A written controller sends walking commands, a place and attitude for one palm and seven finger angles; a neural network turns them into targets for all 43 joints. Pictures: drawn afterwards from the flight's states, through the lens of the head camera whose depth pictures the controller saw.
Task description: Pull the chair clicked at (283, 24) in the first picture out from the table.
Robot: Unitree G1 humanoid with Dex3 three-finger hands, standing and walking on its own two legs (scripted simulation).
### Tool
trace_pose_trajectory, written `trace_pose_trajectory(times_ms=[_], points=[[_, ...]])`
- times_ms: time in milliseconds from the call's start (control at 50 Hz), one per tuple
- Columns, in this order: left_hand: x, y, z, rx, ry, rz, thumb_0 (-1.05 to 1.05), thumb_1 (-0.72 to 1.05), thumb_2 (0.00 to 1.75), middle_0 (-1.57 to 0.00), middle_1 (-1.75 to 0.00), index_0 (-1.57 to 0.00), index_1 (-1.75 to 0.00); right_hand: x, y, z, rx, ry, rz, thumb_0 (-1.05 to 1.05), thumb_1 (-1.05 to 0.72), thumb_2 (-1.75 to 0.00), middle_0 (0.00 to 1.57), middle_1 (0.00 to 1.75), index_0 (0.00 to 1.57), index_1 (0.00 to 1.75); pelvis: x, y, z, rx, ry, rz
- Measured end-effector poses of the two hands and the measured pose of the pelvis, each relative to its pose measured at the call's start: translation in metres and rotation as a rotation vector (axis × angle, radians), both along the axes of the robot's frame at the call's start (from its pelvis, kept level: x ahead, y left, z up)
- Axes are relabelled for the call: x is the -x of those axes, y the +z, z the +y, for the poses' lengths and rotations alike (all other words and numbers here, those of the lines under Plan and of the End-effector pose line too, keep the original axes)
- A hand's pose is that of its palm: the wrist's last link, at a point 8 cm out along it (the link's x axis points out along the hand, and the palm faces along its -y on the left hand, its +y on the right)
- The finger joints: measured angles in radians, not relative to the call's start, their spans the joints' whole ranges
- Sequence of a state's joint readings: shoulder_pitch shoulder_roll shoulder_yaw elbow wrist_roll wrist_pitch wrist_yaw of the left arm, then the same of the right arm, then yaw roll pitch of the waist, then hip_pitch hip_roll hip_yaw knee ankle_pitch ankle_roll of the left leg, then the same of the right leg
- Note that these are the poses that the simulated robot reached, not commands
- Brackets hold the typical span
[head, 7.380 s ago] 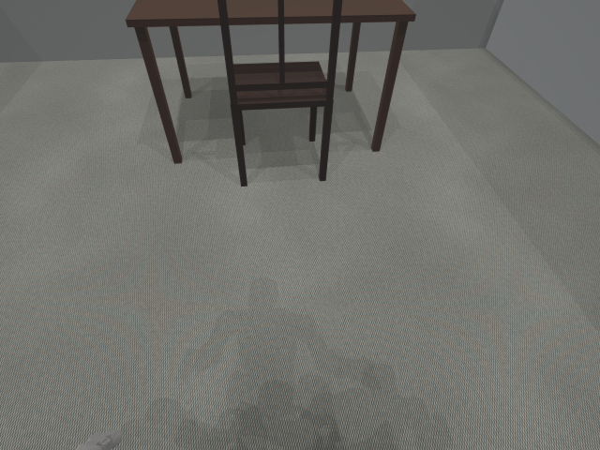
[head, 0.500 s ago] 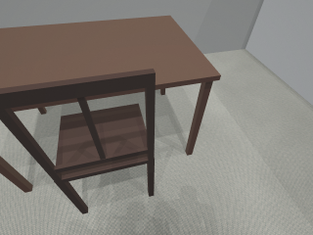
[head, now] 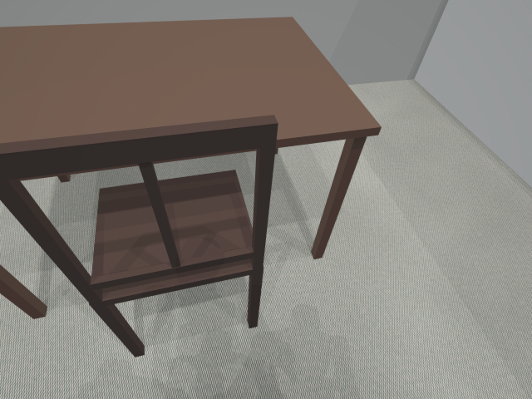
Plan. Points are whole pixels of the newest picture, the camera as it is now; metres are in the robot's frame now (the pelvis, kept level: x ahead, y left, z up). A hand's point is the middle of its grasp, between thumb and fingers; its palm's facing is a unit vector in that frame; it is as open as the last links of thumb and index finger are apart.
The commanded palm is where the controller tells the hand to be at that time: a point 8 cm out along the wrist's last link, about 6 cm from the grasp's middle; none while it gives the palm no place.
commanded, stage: look again from close up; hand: left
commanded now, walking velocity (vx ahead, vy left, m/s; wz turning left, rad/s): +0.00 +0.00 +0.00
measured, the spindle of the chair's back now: (163, 221) +0.44 +0.24 -0.06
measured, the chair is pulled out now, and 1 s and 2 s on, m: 0.00 0.00 0.00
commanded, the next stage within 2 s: shuffle to correct the standing spot in 0.60 s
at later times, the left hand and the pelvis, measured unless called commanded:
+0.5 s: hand out of the picture -0.03 +0.17 -0.18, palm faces +0.02 -0.99 -0.15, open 7.4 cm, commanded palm none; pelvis +0.00 +0.02 +0.00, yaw +0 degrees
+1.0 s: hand out of the picture -0.02 +0.16 -0.18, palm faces +0.05 -0.99 -0.16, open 7.4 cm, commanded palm none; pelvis +0.00 -0.01 +0.00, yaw +4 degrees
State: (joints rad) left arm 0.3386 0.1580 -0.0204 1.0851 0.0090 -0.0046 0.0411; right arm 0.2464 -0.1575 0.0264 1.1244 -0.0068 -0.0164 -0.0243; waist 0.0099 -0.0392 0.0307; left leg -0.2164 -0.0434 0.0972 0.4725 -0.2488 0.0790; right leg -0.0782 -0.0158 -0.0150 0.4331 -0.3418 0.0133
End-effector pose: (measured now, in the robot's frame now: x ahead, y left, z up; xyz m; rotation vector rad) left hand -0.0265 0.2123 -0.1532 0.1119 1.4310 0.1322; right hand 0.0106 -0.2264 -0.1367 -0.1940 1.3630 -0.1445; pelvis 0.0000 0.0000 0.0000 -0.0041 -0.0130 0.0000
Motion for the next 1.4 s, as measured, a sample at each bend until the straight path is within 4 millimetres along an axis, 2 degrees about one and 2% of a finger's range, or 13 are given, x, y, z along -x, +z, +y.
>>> trace_pose_trajectory(times_ms=[480,800,920,1060,1140,1200,1300,1400], points=[[0.011,0.002,0.011,0.005,0.003,0.025,0.01,0.91,0.90,-0.20,-0.30,-0.20,-0.30,0.022,-0.001,0.022,-0.019,-0.026,0.035,0.01,-0.92,-0.90,0.20,0.30,0.20,0.30,0.004,0.002,0.015,-0.008,-0.002,0.005],[0.019,0.001,0.004,0.018,0.007,0.042,0.01,0.91,0.90,-0.20,-0.30,-0.20,-0.30,0.032,-0.002,0.025,-0.031,-0.043,0.049,0.01,-0.91,-0.90,0.20,0.30,0.20,0.30,0.005,0.002,0.013,-0.011,0.004,0.009],[0.017,0.001,-0.001,0.011,0.005,0.060,0.01,0.91,0.90,-0.20,-0.30,-0.20,-0.30,0.035,-0.003,0.016,-0.037,-0.055,0.066,0.01,-0.91,-0.90,0.20,0.30,0.21,0.30,0.005,0.001,0.002,-0.021,0.027,0.039],[-0.013,0.012,-0.014,-0.024,0.054,-0.030,0.01,0.91,0.90,-0.20,-0.30,-0.20,-0.30,0.036,-0.003,-0.018,-0.029,-0.023,0.116,0.01,-0.90,-0.90,0.20,0.30,0.21,0.30,-0.003,0.003,-0.022,-0.013,0.092,0.050],[-0.028,0.013,-0.028,-0.055,0.087,-0.084,0.01,0.91,0.90,-0.20,-0.30,-0.20,-0.30,0.018,-0.010,-0.047,-0.025,0.003,0.121,0.01,-0.90,-0.90,0.20,0.30,0.21,0.30,-0.014,-0.002,-0.044,-0.021,0.124,0.044],[-0.032,0.012,-0.043,-0.068,0.130,-0.106,0.01,0.91,0.90,-0.20,-0.30,-0.20,-0.30,-0.006,-0.012,-0.067,-0.018,0.045,0.110,0.01,-0.90,-0.90,0.20,0.30,0.21,0.30,-0.025,-0.004,-0.060,-0.008,0.161,0.036],[-0.025,0.010,-0.076,-0.041,0.217,-0.090,0.01,0.91,0.90,-0.20,-0.30,-0.20,-0.30,-0.071,-0.001,-0.087,0.007,0.134,0.043,0.01,-0.91,-0.90,0.20,0.30,0.20,0.30,-0.046,0.002,-0.077,-0.007,0.210,0.038],[-0.013,0.003,-0.111,0.022,0.261,-0.012,0.01,0.91,0.90,-0.20,-0.30,-0.20,-0.30,-0.141,0.004,-0.083,0.014,0.212,-0.052,0.01,-0.91,-0.90,0.20,0.30,0.20,0.30,-0.065,0.000,-0.085,0.005,0.250,0.041]])
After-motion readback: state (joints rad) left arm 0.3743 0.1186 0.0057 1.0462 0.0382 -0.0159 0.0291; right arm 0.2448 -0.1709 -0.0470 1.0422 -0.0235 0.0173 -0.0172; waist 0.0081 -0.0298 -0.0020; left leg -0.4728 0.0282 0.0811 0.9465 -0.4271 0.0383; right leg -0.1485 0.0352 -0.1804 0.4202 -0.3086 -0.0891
